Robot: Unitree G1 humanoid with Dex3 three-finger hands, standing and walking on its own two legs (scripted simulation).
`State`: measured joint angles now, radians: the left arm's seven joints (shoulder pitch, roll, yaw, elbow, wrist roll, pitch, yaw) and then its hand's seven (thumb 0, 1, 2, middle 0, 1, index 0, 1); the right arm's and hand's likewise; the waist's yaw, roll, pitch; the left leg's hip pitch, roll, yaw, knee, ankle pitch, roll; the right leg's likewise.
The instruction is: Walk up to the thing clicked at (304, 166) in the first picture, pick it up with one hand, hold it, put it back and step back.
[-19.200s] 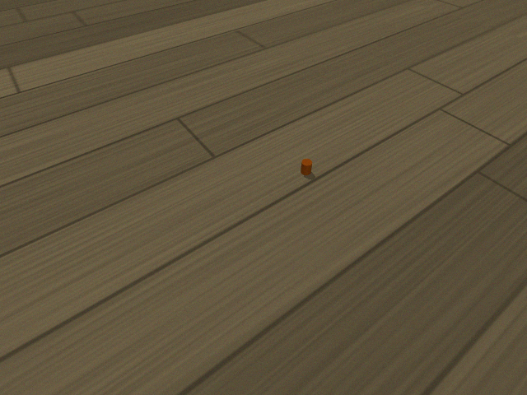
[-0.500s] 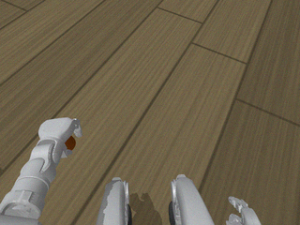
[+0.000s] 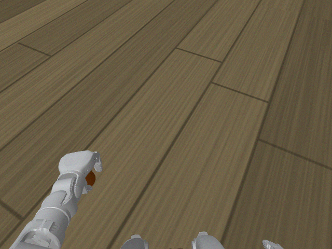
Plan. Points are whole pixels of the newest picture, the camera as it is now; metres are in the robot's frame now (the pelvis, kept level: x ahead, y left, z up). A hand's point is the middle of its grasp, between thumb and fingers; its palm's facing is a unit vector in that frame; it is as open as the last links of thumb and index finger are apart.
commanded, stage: lift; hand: left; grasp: from above
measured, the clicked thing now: (81, 175) +0.34 +0.24 -0.09
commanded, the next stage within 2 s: hold in 0.12 s
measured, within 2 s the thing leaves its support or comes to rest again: neither
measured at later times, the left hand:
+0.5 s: hand (78, 162) +0.35 +0.23 -0.02, palm faces -0.45 -0.06 -0.89, open 7.8 cm
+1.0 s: hand (76, 162) +0.34 +0.22 +0.01, palm faces -0.45 -0.05 -0.89, open 7.7 cm
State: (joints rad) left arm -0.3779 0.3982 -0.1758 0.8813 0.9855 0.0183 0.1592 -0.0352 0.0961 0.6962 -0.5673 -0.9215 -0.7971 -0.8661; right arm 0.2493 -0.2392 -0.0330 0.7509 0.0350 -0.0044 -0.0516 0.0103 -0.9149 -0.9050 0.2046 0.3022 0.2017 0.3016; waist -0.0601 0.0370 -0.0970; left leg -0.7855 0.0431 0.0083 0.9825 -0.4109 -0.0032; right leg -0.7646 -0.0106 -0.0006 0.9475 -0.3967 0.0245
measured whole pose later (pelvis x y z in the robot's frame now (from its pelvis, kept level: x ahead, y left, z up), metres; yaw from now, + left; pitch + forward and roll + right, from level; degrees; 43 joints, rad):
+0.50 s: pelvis +0.03 +0.00 +0.04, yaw -1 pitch +7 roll +0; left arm -0.35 0.39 -0.20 0.84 0.99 0.01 0.09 -0.04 0.10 0.69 -0.56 -0.94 -0.79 -0.93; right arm 0.25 -0.25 -0.05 0.74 0.05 0.03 -0.04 0.01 -0.91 -0.90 0.20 0.30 0.20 0.30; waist -0.03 0.04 -0.07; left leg -0.48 0.03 0.04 0.69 -0.33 0.00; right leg -0.47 -0.02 0.02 0.67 -0.32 0.03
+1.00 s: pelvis +0.03 +0.00 +0.05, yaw -1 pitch +3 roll +0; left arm -0.30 0.40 -0.21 0.72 0.98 0.01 0.00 -0.05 0.11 0.69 -0.56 -0.95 -0.79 -0.94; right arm 0.22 -0.25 -0.04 0.70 0.06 0.06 -0.05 0.01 -0.91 -0.90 0.20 0.30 0.20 0.30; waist 0.00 0.04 -0.03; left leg -0.34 0.03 0.05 0.56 -0.27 0.00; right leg -0.35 -0.02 0.03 0.56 -0.27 0.02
